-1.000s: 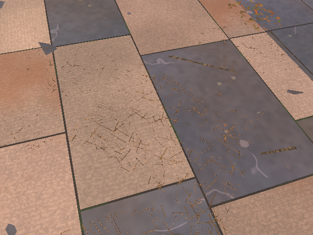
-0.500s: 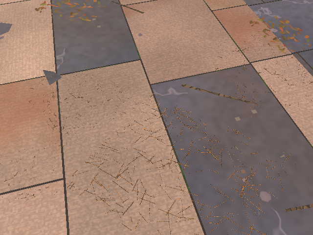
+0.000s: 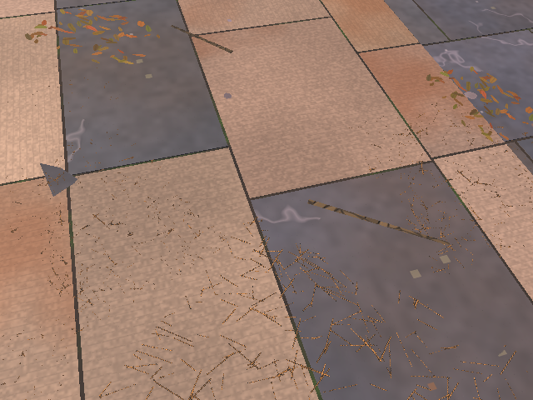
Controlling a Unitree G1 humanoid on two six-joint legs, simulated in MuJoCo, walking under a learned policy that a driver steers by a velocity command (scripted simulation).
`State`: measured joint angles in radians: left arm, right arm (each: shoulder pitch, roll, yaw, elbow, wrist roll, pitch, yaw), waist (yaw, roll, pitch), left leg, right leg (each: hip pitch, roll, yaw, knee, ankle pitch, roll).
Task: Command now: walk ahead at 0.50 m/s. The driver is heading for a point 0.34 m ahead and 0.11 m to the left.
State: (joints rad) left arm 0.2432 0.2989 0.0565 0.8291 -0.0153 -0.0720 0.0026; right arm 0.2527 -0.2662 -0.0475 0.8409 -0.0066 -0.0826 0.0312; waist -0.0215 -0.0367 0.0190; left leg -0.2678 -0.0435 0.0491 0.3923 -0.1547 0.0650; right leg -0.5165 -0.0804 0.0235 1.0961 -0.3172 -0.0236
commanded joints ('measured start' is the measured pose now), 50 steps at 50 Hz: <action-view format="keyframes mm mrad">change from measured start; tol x16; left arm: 1 15 54 16 -57 10 6 6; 12 -305 39 1 -149 0 -25 -33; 19 149 182 51 -31 30 -17 -26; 27 -183 66 8 -10 48 -17 -20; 50 -88 49 -9 175 20 67 24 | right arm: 1 -17 -139 -32 -47 4 -24 -8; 19 282 -78 -7 44 14 9 -43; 50 -99 -90 -16 86 3 74 -62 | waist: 1 29 112 -31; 14 -22 121 37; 19 100 -222 -477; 23 13 -46 -139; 33 -29 -52 -97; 37 56 183 -23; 50 30 50 -56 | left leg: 1 102 278 -272 -252 127 184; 13 233 284 -207 -176 152 121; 16 252 208 -154 89 491 47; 17 120 142 -109 317 336 -2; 19 -319 -27 -189 847 -525 -98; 20 -379 19 -202 902 -494 -94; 35 179 183 -158 8 173 -33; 38 -20 149 -152 -32 -150 -24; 50 99 111 -100 51 218 -38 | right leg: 1 -129 -66 41 -78 93 21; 7 -117 -33 2 -421 388 39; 14 -21 27 11 -617 304 11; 16 242 64 -36 -671 375 -36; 18 901 -324 397 -563 881 -263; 19 898 -352 546 -637 832 -309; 24 322 -180 153 -776 760 -204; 28 223 -141 47 -812 769 -207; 36 136 48 -18 -753 -67 -11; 50 346 35 -45 -683 264 10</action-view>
